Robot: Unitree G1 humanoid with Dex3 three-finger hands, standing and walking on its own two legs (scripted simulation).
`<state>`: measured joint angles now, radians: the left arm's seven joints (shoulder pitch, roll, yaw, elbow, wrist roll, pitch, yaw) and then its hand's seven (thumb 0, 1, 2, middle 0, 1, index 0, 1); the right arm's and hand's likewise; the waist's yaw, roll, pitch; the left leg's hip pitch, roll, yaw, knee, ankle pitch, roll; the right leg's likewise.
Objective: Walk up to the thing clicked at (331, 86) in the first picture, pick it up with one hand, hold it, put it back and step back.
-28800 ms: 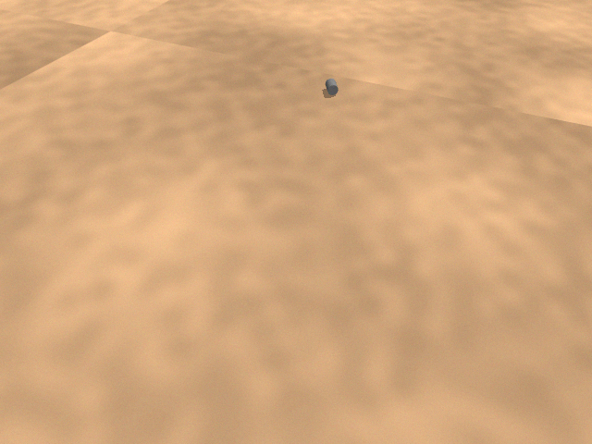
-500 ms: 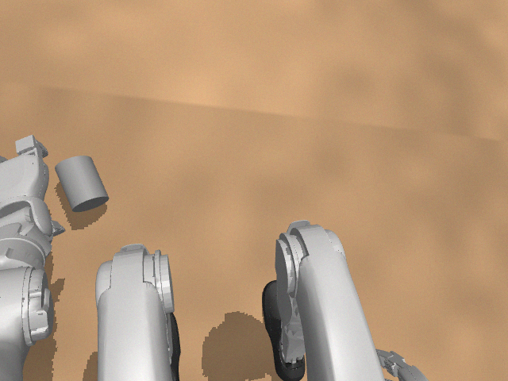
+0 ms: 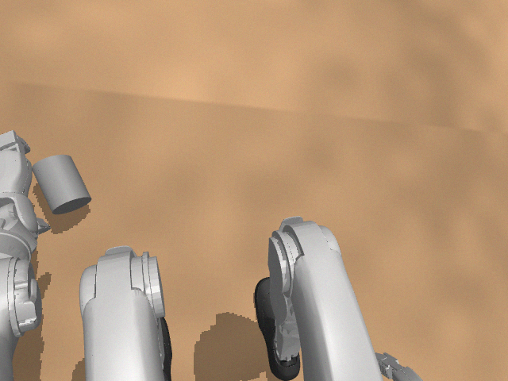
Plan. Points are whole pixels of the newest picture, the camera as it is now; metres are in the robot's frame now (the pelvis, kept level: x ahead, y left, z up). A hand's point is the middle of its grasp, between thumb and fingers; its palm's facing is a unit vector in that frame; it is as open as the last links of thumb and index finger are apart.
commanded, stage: rise first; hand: left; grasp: from above
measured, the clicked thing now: (62, 184) +0.47 +0.28 -0.29
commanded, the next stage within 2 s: approach in 1.28 s
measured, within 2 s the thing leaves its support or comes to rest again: neither
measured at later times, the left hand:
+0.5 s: hand (16, 190) +0.43 +0.32 -0.19, palm faces -0.38 -0.20 -0.90, open 14.2 cm
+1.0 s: hand (10, 193) +0.43 +0.32 -0.18, palm faces -0.39 -0.20 -0.90, open 14.2 cm
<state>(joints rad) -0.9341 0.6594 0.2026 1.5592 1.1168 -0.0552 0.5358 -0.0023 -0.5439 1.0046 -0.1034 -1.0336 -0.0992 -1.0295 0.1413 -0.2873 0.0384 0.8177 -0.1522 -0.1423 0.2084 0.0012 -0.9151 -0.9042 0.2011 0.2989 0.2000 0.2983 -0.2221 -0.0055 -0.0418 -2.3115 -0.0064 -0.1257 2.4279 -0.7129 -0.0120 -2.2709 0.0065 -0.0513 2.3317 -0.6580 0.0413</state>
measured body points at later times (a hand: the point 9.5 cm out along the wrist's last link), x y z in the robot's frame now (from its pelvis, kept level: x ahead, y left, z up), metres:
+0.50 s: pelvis +0.00 +0.00 -0.01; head +0.24 +0.07 +0.37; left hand +0.45 +0.32 -0.14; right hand +0.04 -0.27 -0.11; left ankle +0.07 +0.13 -0.29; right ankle +0.10 -0.13 -0.29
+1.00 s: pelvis +0.00 +0.00 +0.00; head +0.24 +0.07 +0.38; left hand +0.44 +0.32 -0.13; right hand +0.05 -0.28 -0.10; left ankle +0.07 +0.13 -0.29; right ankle +0.10 -0.13 -0.29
